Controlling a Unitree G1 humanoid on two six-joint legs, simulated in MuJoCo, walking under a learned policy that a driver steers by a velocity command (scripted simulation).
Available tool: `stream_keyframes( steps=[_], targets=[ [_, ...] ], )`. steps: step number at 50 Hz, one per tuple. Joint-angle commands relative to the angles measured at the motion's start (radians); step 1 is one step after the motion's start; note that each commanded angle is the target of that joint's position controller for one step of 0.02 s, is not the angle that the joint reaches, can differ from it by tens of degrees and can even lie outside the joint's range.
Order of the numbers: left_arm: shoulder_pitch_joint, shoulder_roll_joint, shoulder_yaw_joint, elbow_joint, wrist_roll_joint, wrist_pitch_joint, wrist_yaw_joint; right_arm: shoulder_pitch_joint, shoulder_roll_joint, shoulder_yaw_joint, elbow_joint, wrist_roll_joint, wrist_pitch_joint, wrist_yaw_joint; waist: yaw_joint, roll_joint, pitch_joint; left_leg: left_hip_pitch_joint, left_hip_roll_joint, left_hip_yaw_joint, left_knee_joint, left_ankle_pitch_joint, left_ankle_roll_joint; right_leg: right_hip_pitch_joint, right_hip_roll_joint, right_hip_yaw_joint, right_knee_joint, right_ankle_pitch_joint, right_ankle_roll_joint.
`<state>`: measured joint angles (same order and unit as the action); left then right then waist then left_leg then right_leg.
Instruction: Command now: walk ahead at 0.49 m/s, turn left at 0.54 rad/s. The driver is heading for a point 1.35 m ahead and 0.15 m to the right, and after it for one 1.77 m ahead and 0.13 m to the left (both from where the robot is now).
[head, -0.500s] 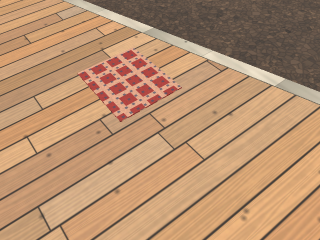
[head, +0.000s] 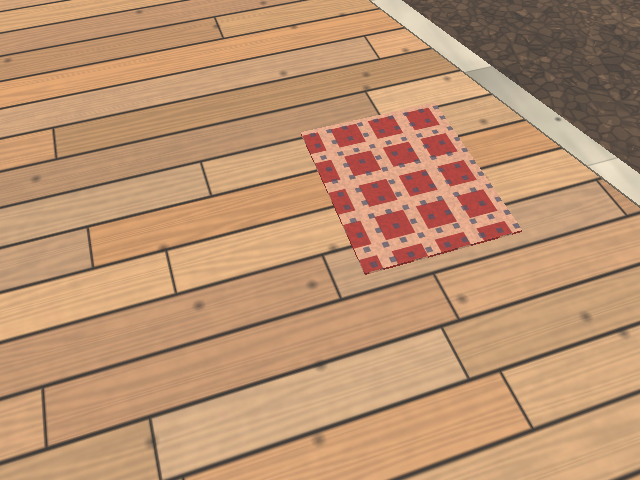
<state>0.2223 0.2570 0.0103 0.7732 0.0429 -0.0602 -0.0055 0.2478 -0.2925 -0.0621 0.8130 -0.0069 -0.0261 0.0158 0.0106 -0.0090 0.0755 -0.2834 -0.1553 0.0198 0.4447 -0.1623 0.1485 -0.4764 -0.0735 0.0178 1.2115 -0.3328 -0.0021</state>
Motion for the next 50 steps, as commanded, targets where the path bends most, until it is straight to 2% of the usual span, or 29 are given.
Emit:
stream_keyframes(
  steps=[1, 4, 7, 10, 13, 15, 16, 17, 18, 19, 20, 21, 22, 23, 24, 25, 26, 29, 31, 35, 38, 42, 46, 48, 49, 50],
  targets=[
    [0.082, 0.090, 0.022, -0.047, 0.016, 0.029, -0.007, 0.045, -0.120, -0.029, -0.040, 0.006, -0.031, -0.003, 0.028, 0.008, -0.072, 0.057, 0.269, -0.316, -0.233, 0.237, 0.156, -0.076, -0.037, 0.005, -0.089, 0.036, 0.034],
    [-0.032, 0.085, 0.021, -0.085, 0.010, 0.035, -0.011, 0.099, -0.121, -0.028, -0.022, 0.005, -0.038, -0.003, -0.010, 0.030, -0.031, 0.065, 0.251, -0.293, -0.281, 0.194, 0.123, -0.153, -0.051, -0.017, -0.242, 0.183, 0.053],
    [-0.125, 0.081, 0.020, -0.107, 0.005, 0.031, -0.015, 0.172, -0.108, -0.022, 0.007, 0.009, -0.043, -0.005, -0.057, 0.049, -0.030, 0.163, 0.246, -0.277, -0.272, 0.261, 0.072, -0.200, -0.044, -0.022, -0.379, 0.317, 0.044],
    [-0.211, 0.078, 0.018, -0.130, -0.001, 0.027, -0.022, 0.231, -0.108, -0.019, 0.031, 0.005, -0.048, -0.012, -0.095, 0.054, -0.026, 0.269, 0.259, -0.273, -0.247, 0.337, 0.050, -0.233, -0.020, -0.032, -0.475, 0.361, 0.027],
    [-0.284, 0.076, 0.013, -0.154, -0.010, 0.019, -0.028, 0.257, -0.110, -0.013, 0.048, -0.009, -0.050, -0.020, -0.118, 0.064, -0.006, 0.354, 0.286, -0.248, -0.237, 0.414, 0.050, -0.234, 0.006, -0.065, -0.562, 0.340, -0.006],
    [-0.262, 0.069, 0.011, -0.149, -0.012, 0.009, -0.029, 0.241, -0.102, -0.006, 0.062, -0.019, -0.050, -0.028, -0.093, 0.069, 0.005, 0.360, 0.294, -0.200, -0.192, 0.600, 0.025, -0.145, 0.040, -0.079, -0.633, 0.300, -0.041],
    [-0.207, 0.074, 0.014, -0.129, -0.012, 0.003, -0.026, 0.224, -0.103, -0.003, 0.066, -0.021, -0.051, -0.032, -0.066, 0.081, -0.015, 0.354, 0.293, -0.176, -0.144, 0.749, 0.004, -0.052, 0.071, -0.088, -0.655, 0.271, -0.061],
    [-0.118, 0.093, 0.022, -0.095, -0.011, -0.003, -0.020, 0.211, -0.110, -0.003, 0.071, -0.022, -0.054, -0.037, -0.029, 0.093, -0.057, 0.360, 0.287, -0.163, -0.060, 0.894, -0.019, 0.053, 0.109, -0.091, -0.667, 0.248, -0.080],
    [0.015, 0.109, 0.031, -0.047, -0.012, -0.013, -0.012, 0.191, -0.121, -0.004, 0.075, -0.022, -0.054, -0.039, 0.031, 0.088, -0.113, 0.364, 0.266, -0.139, 0.084, 0.952, -0.039, 0.177, 0.136, -0.090, -0.724, 0.283, -0.101],
    [0.146, 0.128, 0.038, -0.005, -0.002, -0.028, -0.003, 0.168, -0.125, -0.003, 0.071, -0.011, -0.058, -0.040, 0.097, 0.065, -0.174, 0.274, 0.230, -0.102, 0.267, 0.818, -0.059, 0.365, 0.090, -0.050, -0.789, 0.441, -0.126],
    [0.280, 0.208, 0.054, 0.017, 0.013, -0.032, 0.009, 0.175, -0.083, 0.010, 0.032, -0.001, -0.067, -0.044, 0.123, -0.064, -0.300, 0.080, 0.149, -0.039, 0.587, 0.339, -0.083, 0.615, -0.148, 0.192, -0.696, 0.866, -0.186],
    [0.249, 0.262, 0.076, 0.022, -0.019, -0.016, 0.000, 0.340, -0.040, 0.011, 0.045, 0.036, -0.058, -0.043, 0.021, -0.285, -0.460, -0.173, -0.005, -0.027, 0.922, -0.399, -0.137, 0.832, -0.374, 0.561, -0.695, 1.320, -0.403],
    [0.180, 0.207, 0.075, -0.008, -0.059, -0.006, -0.012, 0.283, -0.113, 0.005, 0.052, -0.014, -0.047, -0.046, 0.018, -0.083, -0.426, -0.221, 0.064, -0.104, 0.959, -0.325, -0.134, 0.746, -0.313, 0.522, -0.741, 1.290, -0.391],
    [0.096, 0.163, 0.066, -0.023, -0.061, -0.004, -0.012, 0.168, -0.103, 0.007, 0.026, -0.021, -0.043, -0.042, 0.019, -0.034, -0.288, -0.270, 0.099, -0.106, 0.950, -0.276, -0.142, 0.623, -0.258, 0.399, -0.775, 1.151, -0.368],
    [0.046, 0.116, 0.054, -0.026, -0.052, 0.005, -0.009, 0.122, -0.090, 0.012, 0.014, -0.026, -0.039, -0.038, -0.003, 0.020, -0.192, -0.277, 0.134, -0.095, 0.886, -0.246, -0.145, 0.499, -0.199, 0.330, -0.826, 1.034, -0.326],
    [0.045, 0.109, 0.051, -0.019, -0.053, 0.009, -0.002, 0.085, -0.086, 0.012, -0.005, -0.033, -0.024, -0.033, -0.015, 0.017, -0.143, -0.272, 0.159, -0.096, 0.826, -0.233, -0.153, 0.422, -0.155, 0.290, -0.860, 0.972, -0.300],
    [0.046, 0.113, 0.052, -0.007, -0.050, 0.015, 0.001, 0.101, -0.072, 0.016, -0.006, -0.038, -0.005, -0.029, -0.037, 0.003, -0.131, -0.224, 0.162, -0.086, 0.783, -0.221, -0.162, 0.353, -0.123, 0.260, -0.879, 0.938, -0.280],
    [0.059, 0.154, 0.068, 0.000, -0.037, 0.019, -0.005, 0.116, -0.046, 0.022, -0.014, -0.033, 0.028, -0.031, -0.056, -0.026, -0.164, -0.174, 0.149, -0.064, 0.707, -0.199, -0.187, 0.268, -0.085, 0.229, -0.887, 0.921, -0.266],
    [0.059, 0.167, 0.076, -0.005, -0.034, 0.030, -0.003, 0.075, -0.050, 0.020, -0.030, -0.032, 0.039, -0.036, -0.049, -0.042, -0.167, -0.189, 0.154, -0.061, 0.655, -0.171, -0.196, 0.235, -0.066, 0.240, -0.899, 0.789, -0.251],
    [0.086, 0.174, 0.087, -0.013, -0.033, 0.059, 0.006, -0.038, -0.063, 0.014, -0.063, -0.028, 0.061, -0.044, -0.008, -0.077, -0.143, -0.249, 0.163, -0.078, 0.562, -0.132, -0.206, 0.231, -0.044, 0.334, -0.931, 0.387, -0.208],
    [0.109, 0.178, 0.096, -0.015, -0.029, 0.075, 0.014, -0.103, -0.063, 0.015, -0.082, -0.022, 0.063, -0.050, 0.021, -0.096, -0.115, -0.286, 0.157, -0.099, 0.484, -0.142, -0.205, 0.268, -0.042, 0.414, -0.939, 0.195, -0.197],
    [0.115, 0.183, 0.105, -0.019, -0.020, 0.088, 0.016, -0.136, -0.061, 0.020, -0.097, -0.006, 0.048, -0.057, 0.038, -0.114, -0.109, -0.238, 0.122, -0.110, 0.369, -0.203, -0.187, 0.304, -0.039, 0.481, -0.902, 0.231, -0.200],
    [0.075, 0.171, 0.101, -0.024, -0.015, 0.097, 0.012, -0.066, -0.062, 0.026, -0.084, 0.011, 0.030, -0.064, 0.014, -0.131, -0.131, -0.068, 0.096, -0.088, 0.189, -0.237, -0.149, 0.293, -0.037, 0.498, -0.850, 0.426, -0.186],
    [0.044, 0.158, 0.092, -0.024, -0.029, 0.103, 0.016, 0.007, -0.057, 0.028, -0.065, 0.005, 0.017, -0.070, -0.034, -0.104, -0.124, 0.097, 0.111, -0.086, -0.078, -0.092, -0.123, 0.230, 0.006, 0.480, -0.803, 0.358, -0.129],
    [0.066, 0.119, 0.080, -0.028, -0.034, 0.100, 0.018, -0.012, -0.103, 0.019, -0.070, -0.009, 0.010, -0.077, -0.006, -0.002, -0.119, 0.164, 0.226, -0.214, -0.188, -0.083, -0.094, 0.164, 0.070, 0.420, -0.721, 0.164, -0.077],
    [0.135, 0.057, 0.063, -0.039, -0.042, 0.094, 0.018, -0.088, -0.175, 0.013, -0.110, -0.020, 0.013, -0.079, 0.052, 0.210, -0.132, 0.227, 0.479, -0.480, -0.239, 0.098, -0.014, 0.049, 0.208, 0.230, -0.550, -0.122, -0.022]
  ],
)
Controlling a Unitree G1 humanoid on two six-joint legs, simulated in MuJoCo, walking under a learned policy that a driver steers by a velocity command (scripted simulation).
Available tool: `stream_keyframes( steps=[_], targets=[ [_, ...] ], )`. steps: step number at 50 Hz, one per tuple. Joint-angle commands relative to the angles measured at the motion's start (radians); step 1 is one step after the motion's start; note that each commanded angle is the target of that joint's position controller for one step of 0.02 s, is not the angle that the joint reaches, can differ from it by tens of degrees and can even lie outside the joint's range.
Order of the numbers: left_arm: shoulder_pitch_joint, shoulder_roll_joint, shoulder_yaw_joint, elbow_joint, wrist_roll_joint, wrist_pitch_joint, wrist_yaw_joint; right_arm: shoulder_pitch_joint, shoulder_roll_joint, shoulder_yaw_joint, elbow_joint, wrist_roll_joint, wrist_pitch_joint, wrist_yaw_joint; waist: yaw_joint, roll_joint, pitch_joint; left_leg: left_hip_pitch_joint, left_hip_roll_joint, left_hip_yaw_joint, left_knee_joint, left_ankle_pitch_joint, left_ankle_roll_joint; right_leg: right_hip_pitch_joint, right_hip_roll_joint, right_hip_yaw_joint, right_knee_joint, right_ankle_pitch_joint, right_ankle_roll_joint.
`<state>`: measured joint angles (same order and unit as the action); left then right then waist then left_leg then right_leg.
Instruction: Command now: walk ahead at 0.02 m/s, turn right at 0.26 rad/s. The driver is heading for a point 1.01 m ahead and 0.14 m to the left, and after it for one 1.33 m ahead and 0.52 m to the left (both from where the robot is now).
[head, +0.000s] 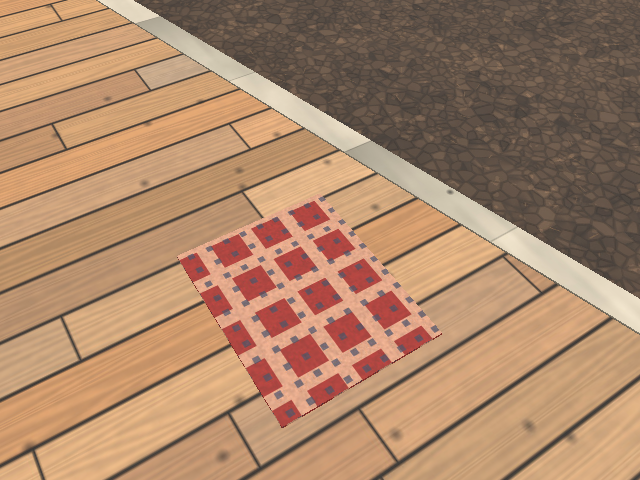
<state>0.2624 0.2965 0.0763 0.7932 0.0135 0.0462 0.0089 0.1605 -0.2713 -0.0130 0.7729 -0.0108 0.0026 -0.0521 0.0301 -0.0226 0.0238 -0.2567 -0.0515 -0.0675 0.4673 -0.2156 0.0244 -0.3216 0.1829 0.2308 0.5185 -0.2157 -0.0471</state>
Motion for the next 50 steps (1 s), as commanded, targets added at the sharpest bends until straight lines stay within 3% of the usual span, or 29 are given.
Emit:
stream_keyframes(
  steps=[1, 2, 3, 4, 5, 7, 11, 13, 15, 16, 17, 18, 19, 20, 21, 24, 28, 32, 34, 35, 36, 37, 38, 39, 40, 41, 42, 44, 50],
  targets=[
    [0.061, 0.118, 0.023, -0.044, 0.004, -0.009, 0.014, 0.013, -0.198, -0.040, -0.060, -0.020, -0.010, -0.001, -0.011, 0.171, -0.060, 0.064, 0.433, -0.423, -0.216, 0.325, 0.228, -0.102, -0.012, -0.079, 0.318, -0.379, 0.035],
    [0.055, 0.127, 0.026, -0.037, 0.009, -0.006, 0.014, 0.025, -0.149, -0.029, -0.050, -0.012, -0.012, 0.008, 0.003, 0.121, -0.048, 0.035, 0.404, -0.381, -0.198, 0.390, 0.250, -0.072, -0.048, -0.060, 0.408, -0.348, 0.042],
    [0.052, 0.114, 0.025, -0.018, 0.007, -0.003, 0.011, -0.014, -0.102, -0.016, -0.047, -0.005, -0.016, 0.014, 0.020, 0.097, -0.019, 0.018, 0.332, -0.281, -0.190, 0.391, 0.216, -0.060, -0.066, -0.057, 0.442, -0.285, 0.050],
    [0.052, 0.101, 0.021, -0.006, 0.006, 0.003, 0.009, -0.033, -0.092, -0.012, -0.050, -0.008, -0.018, 0.015, 0.025, 0.125, -0.021, 0.034, 0.269, -0.206, -0.179, 0.406, 0.176, -0.057, -0.062, -0.066, 0.459, -0.245, 0.061],
    [0.056, 0.093, 0.018, 0.004, 0.008, 0.008, 0.004, -0.026, -0.092, -0.010, -0.044, -0.008, -0.020, 0.011, 0.022, 0.163, -0.028, 0.067, 0.240, -0.168, -0.164, 0.469, 0.161, -0.062, -0.061, -0.073, 0.462, -0.228, 0.072],
    [0.034, 0.073, 0.007, 0.018, 0.002, 0.013, 0.003, 0.021, -0.092, -0.008, -0.017, -0.006, -0.023, 0.011, 0.001, 0.167, -0.046, 0.134, 0.218, -0.134, -0.135, 0.566, 0.154, -0.056, -0.065, -0.091, 0.395, -0.230, 0.092],
    [-0.028, 0.041, -0.017, 0.043, -0.013, 0.020, 0.015, 0.077, -0.111, -0.012, 0.029, -0.007, -0.018, 0.015, -0.041, 0.193, -0.062, 0.191, 0.215, -0.149, -0.112, 0.516, 0.152, 0.037, -0.110, -0.170, 0.142, -0.251, 0.099],
    [-0.028, 0.044, -0.023, 0.065, -0.013, 0.016, 0.020, 0.116, -0.133, -0.023, 0.057, -0.016, -0.008, 0.020, -0.057, 0.212, -0.067, 0.184, 0.204, -0.192, -0.156, 0.183, 0.152, 0.088, -0.104, -0.209, 0.021, -0.235, 0.079],
    [-0.010, 0.045, -0.026, 0.088, 0.002, -0.001, 0.020, 0.133, -0.165, -0.045, 0.079, -0.012, 0.012, 0.026, -0.043, 0.197, -0.011, 0.113, 0.191, -0.235, -0.191, -0.194, 0.151, 0.144, -0.089, -0.260, -0.116, -0.175, 0.042],
    [0.005, 0.038, -0.030, 0.103, 0.006, -0.013, 0.020, 0.130, -0.155, -0.047, 0.084, -0.010, 0.018, 0.028, -0.033, 0.176, 0.015, 0.037, 0.180, -0.244, -0.195, -0.324, 0.139, 0.216, -0.099, -0.252, -0.175, -0.144, 0.015],
    [0.036, 0.043, -0.031, 0.119, 0.012, -0.027, 0.021, 0.110, -0.132, -0.046, 0.079, -0.008, 0.016, 0.031, -0.014, 0.141, 0.027, -0.071, 0.167, -0.243, -0.174, -0.402, 0.123, 0.310, -0.138, -0.196, -0.186, -0.164, -0.020],
    [0.107, 0.071, -0.028, 0.139, 0.022, -0.042, 0.025, 0.053, -0.093, -0.039, 0.055, -0.006, 0.007, 0.037, 0.028, 0.048, 0.033, -0.229, 0.131, -0.191, -0.060, -0.405, 0.099, 0.425, -0.244, -0.069, -0.226, -0.261, -0.067],
    [0.169, 0.145, -0.009, 0.163, 0.012, -0.049, 0.025, -0.047, -0.055, -0.029, 0.009, 0.007, -0.008, 0.045, 0.069, -0.148, 0.073, -0.383, 0.000, -0.004, 0.115, -0.311, 0.059, 0.423, -0.380, 0.180, -0.336, -0.466, -0.151],
    [0.190, 0.164, 0.002, 0.183, 0.014, -0.060, 0.020, -0.117, -0.086, -0.035, -0.021, -0.012, -0.021, 0.048, 0.092, -0.184, 0.165, -0.471, 0.009, 0.083, 0.266, -0.260, 0.048, 0.393, -0.514, 0.323, -0.430, -0.472, -0.214],
    [0.164, 0.125, -0.005, 0.181, 0.018, -0.072, 0.015, -0.122, -0.107, -0.045, -0.020, -0.019, -0.032, 0.051, 0.069, -0.115, 0.196, -0.496, 0.055, 0.054, 0.352, -0.229, 0.045, 0.370, -0.523, 0.314, -0.432, -0.402, -0.232],
    [0.116, 0.091, -0.012, 0.180, 0.008, -0.097, 0.011, -0.048, -0.097, -0.051, 0.013, -0.024, -0.048, 0.081, 0.012, -0.103, 0.140, -0.464, 0.093, 0.067, 0.415, -0.143, 0.022, 0.404, -0.424, 0.135, -0.425, -0.169, -0.193],
    [0.148, 0.076, -0.015, 0.211, 0.007, -0.116, 0.004, -0.122, -0.053, -0.040, -0.017, -0.020, -0.042, 0.101, 0.017, -0.108, 0.121, -0.335, 0.088, 0.118, 0.303, -0.054, -0.001, 0.304, -0.372, -0.004, -0.402, 0.027, -0.162],
    [0.151, 0.112, -0.008, 0.226, 0.006, -0.120, 0.001, -0.100, -0.063, -0.045, -0.024, -0.012, -0.035, 0.093, -0.009, -0.110, 0.113, -0.106, 0.058, 0.154, 0.154, -0.015, 0.027, 0.196, -0.399, -0.041, -0.346, 0.174, -0.131],
    [0.136, 0.116, -0.010, 0.229, 0.004, -0.120, -0.001, 0.074, -0.091, -0.066, 0.038, -0.015, -0.041, 0.075, -0.096, -0.050, 0.048, 0.155, 0.007, 0.173, 0.068, 0.011, 0.051, 0.129, -0.361, -0.100, -0.142, 0.387, -0.095],
    [0.136, 0.097, -0.017, 0.226, 0.006, -0.123, -0.004, 0.227, -0.136, -0.085, 0.086, -0.026, -0.053, 0.061, -0.159, 0.023, -0.044, 0.345, 0.045, 0.116, 0.031, -0.045, 0.077, 0.053, -0.297, -0.166, 0.094, 0.414, -0.070],
    [0.164, 0.003, -0.044, 0.180, -0.012, -0.125, -0.010, 0.390, -0.257, -0.111, 0.104, -0.043, -0.062, 0.049, -0.198, 0.252, -0.186, 0.552, 0.349, -0.328, -0.123, -0.363, 0.166, -0.172, -0.176, -0.255, 0.477, 0.085, -0.014],
    [0.157, 0.044, -0.027, 0.179, 0.003, -0.123, -0.008, 0.384, -0.257, -0.106, 0.122, -0.019, -0.055, 0.055, -0.164, 0.263, -0.192, 0.462, 0.456, -0.662, -0.303, -0.467, 0.216, -0.272, -0.105, -0.174, 0.657, -0.291, -0.027],
    [0.117, 0.070, -0.017, 0.167, 0.011, -0.117, -0.012, 0.255, -0.210, -0.093, 0.100, -0.008, -0.051, 0.059, -0.098, 0.169, -0.054, 0.335, 0.438, -0.564, -0.295, -0.526, 0.215, -0.316, -0.181, -0.139, 0.726, -0.238, -0.055],
    [0.079, 0.060, -0.020, 0.164, 0.012, -0.119, -0.024, 0.155, -0.140, -0.075, 0.076, -0.005, -0.056, 0.065, -0.068, 0.093, 0.022, 0.222, 0.393, -0.440, -0.303, -0.430, 0.206, -0.308, -0.228, -0.152, 0.699, -0.148, -0.063],
    [0.072, 0.032, -0.024, 0.166, 0.010, -0.118, -0.031, 0.111, -0.106, -0.064, 0.071, -0.006, -0.064, 0.067, -0.039, 0.083, 0.052, 0.148, 0.339, -0.329, -0.323, -0.306, 0.181, -0.270, -0.258, -0.167, 0.641, -0.101, -0.061],
    [0.084, 0.022, -0.025, 0.171, 0.020, -0.109, -0.033, 0.103, -0.082, -0.055, 0.080, -0.006, -0.072, 0.065, -0.017, 0.100, 0.058, 0.104, 0.302, -0.252, -0.333, -0.191, 0.165, -0.228, -0.276, -0.176, 0.601, -0.081, -0.052],
    [0.098, 0.011, -0.028, 0.182, 0.027, -0.100, -0.038, 0.113, -0.071, -0.050, 0.091, -0.008, -0.081, 0.064, -0.008, 0.102, 0.045, 0.091, 0.278, -0.193, -0.337, -0.092, 0.163, -0.198, -0.275, -0.191, 0.594, -0.054, -0.042],
    [0.065, 0.007, -0.027, 0.170, 0.024, -0.090, -0.045, 0.167, -0.072, -0.049, 0.122, -0.004, -0.095, 0.062, -0.003, 0.097, 0.044, 0.105, 0.267, -0.133, -0.351, 0.024, 0.178, -0.225, -0.279, -0.212, 0.563, -0.008, -0.026],
    [-0.194, -0.017, -0.035, 0.080, 0.021, -0.086, -0.053, 0.270, -0.055, -0.041, 0.182, 0.000, -0.100, 0.058, -0.043, 0.069, 0.100, 0.170, 0.236, -0.028, -0.389, 0.165, 0.189, -0.355, -0.282, -0.265, 0.296, 0.165, 0.024]
  ],
)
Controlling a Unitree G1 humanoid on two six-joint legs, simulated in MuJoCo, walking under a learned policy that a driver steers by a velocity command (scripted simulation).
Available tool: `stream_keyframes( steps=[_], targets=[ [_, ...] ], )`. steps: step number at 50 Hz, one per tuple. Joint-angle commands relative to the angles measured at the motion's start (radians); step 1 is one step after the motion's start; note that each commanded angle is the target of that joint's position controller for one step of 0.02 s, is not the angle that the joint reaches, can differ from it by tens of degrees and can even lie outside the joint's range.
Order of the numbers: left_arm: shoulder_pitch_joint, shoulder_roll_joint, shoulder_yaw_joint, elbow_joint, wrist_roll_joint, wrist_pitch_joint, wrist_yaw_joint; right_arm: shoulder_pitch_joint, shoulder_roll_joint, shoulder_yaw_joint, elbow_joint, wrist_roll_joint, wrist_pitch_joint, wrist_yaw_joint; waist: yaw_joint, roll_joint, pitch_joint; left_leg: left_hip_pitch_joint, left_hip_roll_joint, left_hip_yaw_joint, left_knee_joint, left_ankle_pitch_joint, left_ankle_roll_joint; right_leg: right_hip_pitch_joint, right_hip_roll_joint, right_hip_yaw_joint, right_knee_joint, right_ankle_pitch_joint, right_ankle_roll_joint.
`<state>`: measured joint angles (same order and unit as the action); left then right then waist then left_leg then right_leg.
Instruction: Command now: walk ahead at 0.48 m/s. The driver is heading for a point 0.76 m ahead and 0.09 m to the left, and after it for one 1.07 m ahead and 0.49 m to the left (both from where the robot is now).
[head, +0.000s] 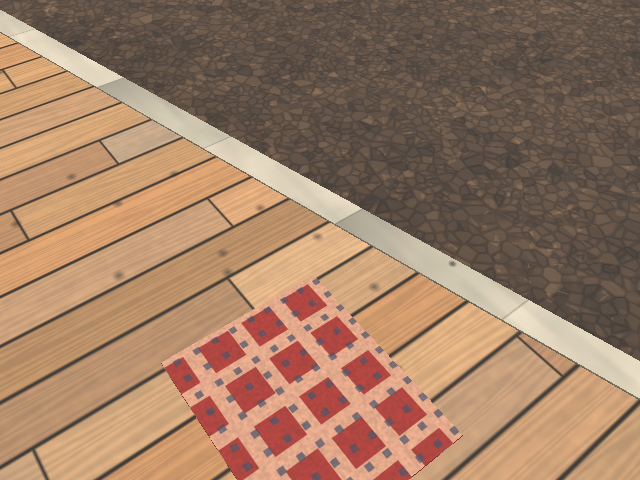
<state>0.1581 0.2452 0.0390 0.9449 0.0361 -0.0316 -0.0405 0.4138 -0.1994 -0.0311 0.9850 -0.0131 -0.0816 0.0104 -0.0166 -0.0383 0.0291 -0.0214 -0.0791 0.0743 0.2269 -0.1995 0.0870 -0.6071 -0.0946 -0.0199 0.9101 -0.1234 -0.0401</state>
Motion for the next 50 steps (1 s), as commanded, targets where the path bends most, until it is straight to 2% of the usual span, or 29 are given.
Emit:
stream_keyframes(
  steps=[1, 5, 8, 10, 11, 12, 13, 14, 15, 16, 17, 18, 19, 21, 24, 28, 32, 35, 37, 38, 39, 40, 41, 42, 43, 44, 46, 48, 50],
  targets=[
    [-0.126, 0.027, -0.001, -0.085, -0.004, -0.010, -0.005, 0.029, -0.126, -0.022, -0.023, 0.003, -0.018, -0.006, -0.005, 0.088, 0.096, -0.065, 0.257, -0.152, -0.145, 0.183, 0.123, -0.049, 0.005, -0.026, -0.151, 0.101, 0.019],
    [-0.221, 0.026, -0.006, -0.126, -0.009, -0.012, -0.001, 0.084, -0.131, -0.021, 0.012, -0.002, -0.019, -0.014, -0.027, 0.093, 0.100, 0.012, 0.279, -0.128, -0.116, 0.330, 0.115, -0.002, 0.034, -0.052, -0.287, 0.130, -0.002],
    [-0.219, 0.043, 0.002, -0.140, -0.009, -0.020, 0.006, 0.083, -0.142, -0.025, 0.029, -0.010, -0.012, -0.024, -0.012, 0.096, 0.088, 0.107, 0.306, -0.120, -0.040, 0.512, 0.101, 0.039, 0.059, -0.060, -0.343, 0.048, -0.042],
    [-0.089, 0.066, 0.017, -0.105, -0.009, -0.030, 0.018, 0.059, -0.160, -0.029, 0.033, -0.015, -0.008, -0.026, 0.047, 0.113, 0.012, 0.128, 0.295, -0.093, 0.140, 0.797, 0.074, 0.219, 0.118, -0.083, -0.383, -0.035, -0.078],
    [0.074, 0.086, 0.030, -0.051, -0.004, -0.040, 0.028, 0.049, -0.161, -0.028, 0.034, -0.013, -0.002, -0.024, 0.114, 0.092, -0.074, 0.087, 0.260, -0.060, 0.329, 0.823, 0.054, 0.413, 0.144, -0.097, -0.444, -0.013, -0.103],
    [0.250, 0.149, 0.051, -0.010, 0.019, -0.049, 0.041, 0.047, -0.139, -0.019, 0.013, -0.004, -0.003, -0.021, 0.175, 0.043, -0.186, -0.100, 0.222, -0.035, 0.593, 0.579, 0.037, 0.677, -0.002, 0.061, -0.457, -0.090, -0.151],
    [0.334, 0.255, 0.077, -0.006, 0.039, -0.047, 0.046, 0.159, -0.017, 0.006, -0.012, 0.036, -0.003, -0.008, 0.129, -0.184, -0.325, -0.482, 0.046, 0.014, 0.993, -0.099, -0.015, 0.976, -0.325, 0.569, -0.533, -0.216, -0.279],
    [0.269, 0.216, 0.072, -0.012, -0.003, -0.033, 0.038, 0.120, -0.122, -0.024, 0.006, 0.015, 0.001, -0.017, 0.126, -0.072, -0.314, -0.570, 0.028, -0.127, 1.109, -0.288, 0.003, 0.903, -0.330, 0.707, -0.641, -0.252, -0.282],
    [0.151, 0.161, 0.057, -0.030, -0.015, -0.034, 0.036, 0.033, -0.137, -0.033, -0.020, 0.012, 0.001, -0.017, 0.078, -0.028, -0.147, -0.607, 0.091, -0.143, 1.103, -0.196, 0.014, 0.752, -0.291, 0.508, -0.655, -0.240, -0.242],
    [0.090, 0.095, 0.041, -0.039, -0.014, -0.044, 0.032, -0.010, -0.115, -0.028, -0.026, 0.011, -0.003, -0.013, 0.059, 0.011, -0.067, -0.578, 0.131, -0.141, 1.045, -0.124, 0.016, 0.618, -0.248, 0.383, -0.696, -0.151, -0.208],
    [0.070, 0.063, 0.032, -0.033, -0.012, -0.053, 0.034, -0.021, -0.098, -0.030, -0.020, 0.003, 0.006, -0.011, 0.033, 0.007, -0.020, -0.537, 0.154, -0.139, 0.994, -0.093, 0.014, 0.534, -0.202, 0.283, -0.721, -0.086, -0.163],
    [0.071, 0.039, 0.024, -0.019, -0.014, -0.060, 0.039, -0.007, -0.085, -0.029, -0.016, -0.013, 0.021, -0.004, 0.008, -0.015, 0.000, -0.491, 0.168, -0.138, 0.957, -0.077, 0.005, 0.469, -0.167, 0.204, -0.741, -0.027, -0.132],
    [0.088, 0.032, 0.021, -0.009, -0.013, -0.069, 0.041, 0.006, -0.067, -0.029, -0.008, -0.018, 0.035, 0.004, -0.002, -0.021, -0.001, -0.467, 0.166, -0.133, 0.949, -0.066, -0.001, 0.448, -0.156, 0.157, -0.751, 0.017, -0.123],
    [0.133, 0.049, 0.025, 0.010, -0.019, -0.087, 0.042, -0.024, -0.055, -0.031, -0.022, -0.018, 0.053, 0.014, -0.014, -0.016, 0.011, -0.503, 0.171, -0.122, 0.930, -0.031, -0.009, 0.448, -0.150, 0.089, -0.770, 0.095, -0.120],
    [0.176, 0.055, 0.025, 0.021, -0.018, -0.092, 0.046, -0.138, -0.055, -0.032, -0.064, -0.016, 0.066, 0.023, -0.004, -0.019, 0.046, -0.615, 0.187, -0.101, 0.864, 0.072, -0.024, 0.478, -0.135, -0.003, -0.791, 0.150, -0.110],
    [0.215, 0.049, 0.018, 0.033, -0.018, -0.091, 0.054, -0.290, -0.037, -0.019, -0.122, -0.012, 0.058, 0.034, 0.021, -0.015, 0.078, -0.630, 0.173, -0.043, 0.628, 0.195, -0.033, 0.510, -0.108, -0.108, -0.786, 0.249, -0.095],
    [0.289, 0.072, 0.021, 0.059, -0.017, -0.081, 0.068, -0.406, -0.034, -0.009, -0.175, -0.017, 0.056, 0.041, 0.056, -0.016, 0.089, -0.609, 0.145, 0.038, 0.460, 0.187, -0.002, 0.629, -0.146, -0.162, -0.750, 0.381, -0.093],
    [0.288, 0.095, 0.026, 0.064, -0.011, -0.066, 0.079, -0.387, -0.054, -0.018, -0.185, -0.021, 0.056, 0.039, 0.028, -0.038, 0.062, -0.536, 0.089, 0.080, 0.410, 0.074, 0.051, 0.720, -0.169, -0.209, -0.627, 0.690, -0.082],
    [0.269, 0.127, 0.036, 0.058, -0.006, -0.050, 0.084, -0.278, -0.083, -0.035, -0.158, -0.023, 0.056, 0.033, -0.026, -0.061, -0.007, -0.404, 0.020, 0.107, 0.394, -0.030, 0.098, 0.742, -0.174, -0.232, -0.424, 0.913, -0.079],
    [0.263, 0.141, 0.041, 0.049, -0.007, -0.041, 0.081, -0.174, -0.107, -0.050, -0.129, -0.025, 0.051, 0.029, -0.067, -0.058, -0.069, -0.278, -0.011, 0.099, 0.348, -0.046, 0.125, 0.709, -0.173, -0.236, -0.252, 0.880, -0.073],
    [0.241, 0.145, 0.042, 0.029, -0.011, -0.037, 0.075, -0.024, -0.157, -0.074, -0.087, -0.036, 0.044, 0.018, -0.142, -0.003, -0.145, -0.054, 0.021, 0.010, 0.263, -0.040, 0.169, 0.559, -0.152, -0.247, 0.006, 0.682, -0.044],
    [0.273, 0.046, 0.023, -0.037, -0.032, -0.042, 0.056, 0.027, -0.280, -0.109, -0.092, -0.044, 0.046, 0.003, -0.112, 0.216, -0.252, 0.273, 0.328, -0.454, 0.235, -0.077, 0.309, 0.149, -0.012, -0.245, 0.401, -0.030, 0.013],
    [0.182, 0.092, 0.034, -0.086, -0.026, -0.054, 0.046, 0.014, -0.300, -0.111, -0.104, -0.012, 0.059, 0.005, -0.103, 0.172, -0.300, 0.335, 0.433, -0.832, 0.071, -0.054, 0.370, -0.063, 0.130, -0.028, 0.567, -0.414, 0.030],
    [0.078, 0.096, 0.034, -0.117, -0.023, -0.066, 0.039, -0.034, -0.281, -0.104, -0.097, -0.001, 0.065, -0.003, -0.092, 0.085, -0.150, 0.237, 0.403, -0.662, 0.044, -0.025, 0.328, -0.164, 0.054, 0.046, 0.540, -0.308, 0.019],
    [0.081, 0.088, 0.029, -0.118, -0.028, -0.077, 0.038, -0.084, -0.227, -0.091, -0.098, 0.004, 0.062, -0.008, -0.052, 0.037, -0.061, 0.105, 0.371, -0.553, 0.028, 0.066, 0.283, -0.134, 0.016, 0.041, 0.446, -0.220, 0.016],
    [0.100, 0.084, 0.031, -0.103, -0.021, -0.074, 0.041, -0.131, -0.190, -0.081, -0.105, 0.004, 0.055, -0.011, -0.005, -0.001, -0.011, 0.001, 0.313, -0.461, 0.017, 0.177, 0.236, -0.072, -0.012, 0.043, 0.360, -0.192, 0.021],
    [0.139, 0.070, 0.029, -0.098, 0.011, -0.035, 0.039, -0.165, -0.153, -0.066, -0.113, 0.016, 0.036, -0.016, 0.044, 0.025, -0.018, -0.106, 0.236, -0.352, 0.004, 0.307, 0.202, 0.041, -0.032, 0.046, 0.270, -0.177, 0.051],
    [0.122, 0.058, 0.027, -0.114, 0.015, -0.008, 0.031, -0.132, -0.175, -0.069, -0.107, 0.020, 0.018, -0.014, 0.051, 0.039, -0.026, -0.130, 0.202, -0.316, 0.000, 0.384, 0.201, 0.041, -0.028, 0.027, 0.216, -0.158, 0.077],
    [0.062, 0.061, 0.027, -0.142, 0.009, 0.002, 0.032, -0.094, -0.200, -0.073, -0.105, 0.016, 0.016, -0.014, 0.039, 0.052, -0.003, -0.142, 0.186, -0.291, 0.021, 0.583, 0.182, 0.010, -0.017, 0.009, 0.150, -0.104, 0.099]
  ],
)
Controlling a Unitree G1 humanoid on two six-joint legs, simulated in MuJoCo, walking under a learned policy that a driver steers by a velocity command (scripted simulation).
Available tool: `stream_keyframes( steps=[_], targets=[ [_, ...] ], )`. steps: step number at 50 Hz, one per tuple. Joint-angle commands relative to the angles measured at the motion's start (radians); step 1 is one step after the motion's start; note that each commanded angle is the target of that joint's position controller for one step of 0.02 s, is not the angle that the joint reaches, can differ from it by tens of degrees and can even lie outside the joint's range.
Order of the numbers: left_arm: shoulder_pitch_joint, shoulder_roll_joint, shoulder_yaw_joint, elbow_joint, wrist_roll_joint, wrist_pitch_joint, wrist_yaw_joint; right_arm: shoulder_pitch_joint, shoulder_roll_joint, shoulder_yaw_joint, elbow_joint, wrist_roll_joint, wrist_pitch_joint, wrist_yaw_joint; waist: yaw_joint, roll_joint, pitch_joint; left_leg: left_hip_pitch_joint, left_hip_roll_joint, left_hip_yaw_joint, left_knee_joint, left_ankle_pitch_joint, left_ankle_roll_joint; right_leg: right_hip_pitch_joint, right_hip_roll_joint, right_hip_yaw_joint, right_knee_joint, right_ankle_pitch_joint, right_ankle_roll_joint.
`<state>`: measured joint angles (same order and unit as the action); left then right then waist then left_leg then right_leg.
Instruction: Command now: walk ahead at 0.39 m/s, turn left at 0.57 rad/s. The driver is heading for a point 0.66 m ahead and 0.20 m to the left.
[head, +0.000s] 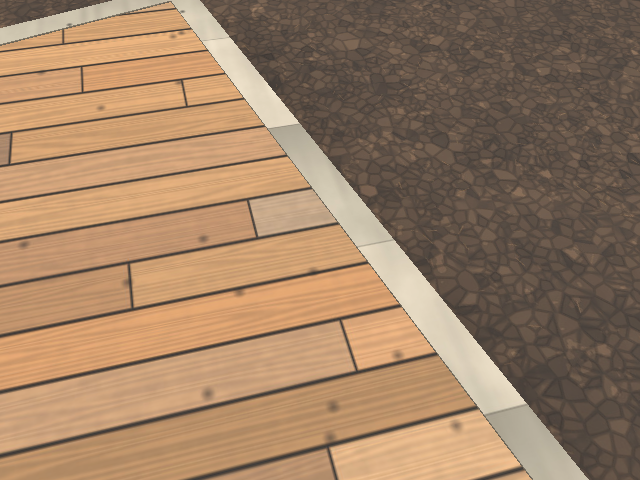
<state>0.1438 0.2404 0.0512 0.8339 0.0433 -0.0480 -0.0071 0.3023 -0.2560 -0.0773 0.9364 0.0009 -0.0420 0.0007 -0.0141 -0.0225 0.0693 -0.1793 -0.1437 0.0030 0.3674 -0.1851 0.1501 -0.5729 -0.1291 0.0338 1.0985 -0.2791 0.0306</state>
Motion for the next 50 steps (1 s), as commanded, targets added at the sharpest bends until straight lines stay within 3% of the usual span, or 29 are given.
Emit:
stream_keyframes(
  steps=[1, 5, 9, 11, 13, 14, 15, 16, 17, 18, 19, 20, 22, 25, 28, 31, 34, 36, 37, 38, 39, 40, 41, 42, 44, 47, 50],
  targets=[
    [0.045, 0.067, 0.013, -0.045, 0.000, 0.020, 0.001, 0.039, -0.147, -0.027, -0.056, 0.000, -0.021, -0.005, 0.027, 0.045, -0.043, 0.022, 0.241, -0.207, -0.098, 0.668, 0.103, -0.036, 0.027, -0.052, -0.071, 0.075, 0.034],
    [-0.070, 0.071, 0.003, -0.097, -0.013, 0.021, 0.003, 0.102, -0.140, -0.022, -0.058, -0.002, 0.001, -0.011, -0.023, 0.094, -0.070, 0.093, 0.212, -0.196, -0.028, 0.809, 0.036, -0.051, 0.073, -0.060, -0.224, 0.169, 0.023],
    [-0.149, 0.088, -0.007, -0.136, -0.024, 0.013, 0.010, 0.138, -0.146, -0.024, -0.069, -0.013, 0.023, -0.024, -0.061, 0.110, -0.077, 0.192, 0.228, -0.261, 0.047, 0.812, 0.027, -0.049, 0.124, -0.042, -0.368, 0.185, 0.000],
    [-0.108, 0.112, -0.005, -0.131, -0.026, 0.003, 0.017, 0.111, -0.154, -0.027, -0.086, -0.021, 0.030, -0.031, -0.039, 0.115, -0.081, 0.198, 0.231, -0.302, 0.112, 0.814, 0.010, 0.030, 0.144, -0.015, -0.459, 0.156, -0.023],
    [0.028, 0.149, 0.006, -0.095, -0.026, -0.010, 0.029, 0.033, -0.178, -0.034, -0.116, -0.017, 0.024, -0.030, 0.032, 0.120, -0.110, 0.138, 0.198, -0.327, 0.224, 0.811, -0.037, 0.239, 0.171, -0.010, -0.604, 0.178, -0.060],
    [0.130, 0.164, 0.011, -0.075, -0.017, -0.027, 0.037, -0.009, -0.174, -0.032, -0.134, -0.001, 0.015, -0.022, 0.096, 0.081, -0.149, 0.063, 0.148, -0.314, 0.366, 0.709, -0.066, 0.419, 0.123, 0.015, -0.716, 0.371, -0.084],
    [0.217, 0.237, 0.022, -0.083, -0.009, -0.034, 0.050, 0.027, -0.100, -0.013, -0.180, 0.019, 0.007, -0.019, 0.094, -0.088, -0.292, -0.089, 0.067, -0.222, 0.648, 0.171, -0.102, 0.675, -0.160, 0.230, -0.649, 0.808, -0.144],
    [0.179, 0.256, 0.021, -0.112, -0.024, -0.011, 0.040, 0.205, -0.085, -0.020, -0.166, 0.023, 0.021, -0.031, -0.005, -0.215, -0.385, -0.243, -0.070, -0.127, 0.846, -0.552, -0.104, 0.764, -0.385, 0.471, -0.611, 1.244, -0.276],
    [0.143, 0.209, 0.019, -0.125, -0.046, 0.011, 0.036, 0.255, -0.137, -0.028, -0.122, -0.014, 0.045, -0.038, -0.025, -0.133, -0.394, -0.262, 0.002, -0.126, 0.962, -0.491, -0.112, 0.679, -0.373, 0.491, -0.624, 1.058, -0.326],
    [0.063, 0.140, 0.004, -0.153, -0.047, 0.023, 0.043, 0.174, -0.156, -0.032, -0.124, -0.028, 0.064, -0.030, -0.019, -0.083, -0.295, -0.297, 0.041, -0.103, 0.984, -0.400, -0.127, 0.554, -0.314, 0.413, -0.698, 0.704, -0.323],
    [-0.001, 0.086, -0.016, -0.166, -0.039, 0.035, 0.047, 0.083, -0.164, -0.035, -0.140, -0.033, 0.078, -0.017, -0.017, -0.040, -0.176, -0.299, 0.076, -0.091, 0.933, -0.334, -0.143, 0.429, -0.212, 0.283, -0.770, 0.465, -0.273],
    [-0.024, 0.090, -0.018, -0.167, -0.026, 0.040, 0.051, 0.048, -0.151, -0.035, -0.156, -0.029, 0.092, -0.003, -0.021, -0.086, -0.116, -0.294, 0.090, -0.081, 0.901, -0.295, -0.160, 0.356, -0.156, 0.197, -0.808, 0.370, -0.246],
    [-0.008, 0.120, -0.008, -0.153, -0.014, 0.039, 0.052, 0.057, -0.124, -0.027, -0.161, -0.019, 0.111, 0.013, -0.026, -0.112, -0.099, -0.250, 0.087, -0.055, 0.886, -0.243, -0.176, 0.290, -0.112, 0.091, -0.829, 0.380, -0.241],
    [0.024, 0.134, 0.001, -0.146, -0.012, 0.029, 0.048, 0.030, -0.110, -0.020, -0.181, -0.018, 0.116, 0.018, -0.020, -0.095, -0.129, -0.271, 0.094, -0.042, 0.820, -0.228, -0.181, 0.334, -0.133, 0.043, -0.832, 0.368, -0.258],
    [0.030, 0.147, 0.008, -0.148, -0.012, 0.039, 0.045, -0.034, -0.106, -0.011, -0.214, -0.023, 0.126, 0.029, -0.004, -0.116, -0.120, -0.283, 0.132, -0.021, 0.693, -0.211, -0.182, 0.348, -0.152, 0.019, -0.859, 0.185, -0.257],
    [0.027, 0.174, 0.020, -0.150, -0.009, 0.049, 0.036, -0.086, -0.091, 0.004, -0.245, -0.017, 0.127, 0.044, 0.013, -0.132, -0.114, -0.199, 0.151, 0.016, 0.528, -0.227, -0.166, 0.321, -0.161, -0.024, -0.858, 0.088, -0.241],
    [0.050, 0.202, 0.033, -0.145, -0.006, 0.061, 0.026, -0.103, -0.103, 0.005, -0.267, -0.012, 0.118, 0.049, 0.028, -0.135, -0.125, -0.129, 0.141, 0.056, 0.405, -0.255, -0.140, 0.331, -0.186, -0.042, -0.823, 0.070, -0.227],
    [0.047, 0.217, 0.039, -0.143, -0.016, 0.071, 0.023, -0.066, -0.098, 0.006, -0.266, -0.011, 0.106, 0.050, 0.001, -0.114, -0.127, -0.030, 0.128, 0.077, 0.237, -0.191, -0.111, 0.302, -0.186, -0.081, -0.755, 0.089, -0.184],
    [0.070, 0.212, 0.042, -0.134, -0.017, 0.076, 0.020, -0.031, -0.108, 0.003, -0.255, -0.013, 0.097, 0.044, -0.013, -0.072, -0.122, 0.046, 0.119, 0.052, 0.119, -0.131, -0.092, 0.252, -0.173, -0.117, -0.686, 0.100, -0.130],
    [0.113, 0.176, 0.039, -0.126, -0.018, 0.082, 0.011, -0.013, -0.155, -0.007, -0.254, -0.023, 0.086, 0.031, -0.014, 0.100, -0.089, 0.075, 0.224, -0.152, -0.080, -0.144, -0.063, 0.168, -0.103, -0.200, -0.502, -0.011, -0.051],
    [0.088, 0.099, 0.017, -0.203, -0.025, 0.088, 0.013, -0.038, -0.315, -0.043, -0.293, -0.024, 0.085, 0.021, 0.002, 0.372, -0.033, 0.052, 0.516, -0.595, -0.163, 0.004, 0.060, -0.087, 0.098, -0.240, -0.303, -0.351, 0.032],
    [-0.020, 0.152, 0.027, -0.210, -0.016, 0.103, 0.027, 0.017, -0.301, -0.052, -0.275, -0.039, 0.085, 0.010, -0.066, 0.206, -0.009, -0.036, 0.515, -0.519, -0.124, 0.156, 0.134, -0.055, 0.093, -0.068, -0.113, -0.324, 0.023],
    [-0.002, 0.131, 0.024, -0.208, -0.032, 0.110, 0.025, -0.030, -0.252, -0.036, -0.272, -0.032, 0.083, 0.001, -0.013, 0.174, -0.021, -0.053, 0.445, -0.417, -0.096, 0.191, 0.122, -0.034, 0.089, -0.026, -0.066, -0.242, 0.015],
    [0.031, 0.135, 0.025, -0.190, -0.039, 0.105, 0.022, -0.097, -0.216, -0.026, -0.279, -0.024, 0.083, -0.002, 0.026, 0.152, -0.014, -0.057, 0.370, -0.337, -0.092, 0.172, 0.080, -0.019, 0.083, -0.012, -0.074, -0.151, 0.006],
    [0.085, 0.162, 0.037, -0.158, -0.012, 0.094, 0.020, -0.149, -0.175, -0.015, -0.299, -0.013, 0.077, -0.007, 0.039, 0.177, -0.076, 0.016, 0.299, -0.276, -0.053, 0.311, 0.062, -0.009, 0.104, -0.031, -0.027, -0.081, 0.003],
    [0.074, 0.146, 0.035, -0.166, -0.022, 0.099, 0.014, -0.088, -0.168, -0.014, -0.288, -0.005, 0.068, -0.001, 0.020, 0.120, -0.128, 0.107, 0.310, -0.294, -0.026, 0.411, 0.079, -0.021, 0.109, -0.021, -0.033, -0.084, 0.014],
    [0.059, 0.128, 0.025, -0.168, -0.027, 0.108, 0.017, -0.049, -0.153, -0.008, -0.274, -0.013, 0.065, -0.006, -0.006, 0.144, -0.126, 0.152, 0.325, -0.310, -0.029, 0.383, 0.087, -0.005, 0.103, -0.024, -0.140, -0.103, 0.013]
  ],
)
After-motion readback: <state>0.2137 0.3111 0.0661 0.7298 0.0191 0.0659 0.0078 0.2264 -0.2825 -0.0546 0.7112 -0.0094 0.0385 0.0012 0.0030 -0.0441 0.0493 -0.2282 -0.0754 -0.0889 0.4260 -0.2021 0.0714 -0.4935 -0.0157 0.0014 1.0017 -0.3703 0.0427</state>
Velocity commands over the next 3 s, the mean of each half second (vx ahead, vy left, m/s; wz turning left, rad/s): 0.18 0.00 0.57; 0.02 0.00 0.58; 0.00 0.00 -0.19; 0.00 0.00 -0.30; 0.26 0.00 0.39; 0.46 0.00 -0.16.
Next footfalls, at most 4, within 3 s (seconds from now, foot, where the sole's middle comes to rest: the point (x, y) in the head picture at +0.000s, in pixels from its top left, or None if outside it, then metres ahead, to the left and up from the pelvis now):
0.30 right None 0.31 -0.10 -0.78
0.76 left None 0.15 0.08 -0.78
1.18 right None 0.26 -0.09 -0.78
1.46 left None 0.14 0.08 -0.78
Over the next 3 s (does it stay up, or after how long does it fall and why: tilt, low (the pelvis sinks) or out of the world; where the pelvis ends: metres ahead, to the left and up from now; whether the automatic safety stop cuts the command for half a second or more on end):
stays up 0.45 0.17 0.00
